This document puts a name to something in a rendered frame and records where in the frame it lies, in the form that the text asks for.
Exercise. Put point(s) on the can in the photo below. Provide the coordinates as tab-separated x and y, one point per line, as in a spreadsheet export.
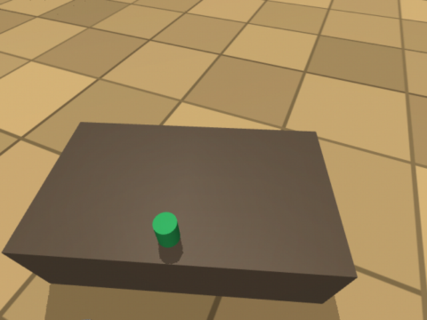
166	229

